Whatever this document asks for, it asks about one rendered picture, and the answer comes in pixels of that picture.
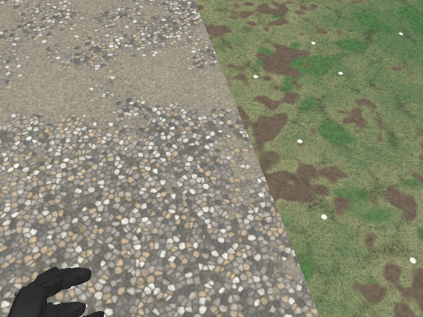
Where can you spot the robot left hand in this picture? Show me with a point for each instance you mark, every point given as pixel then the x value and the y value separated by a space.
pixel 31 301

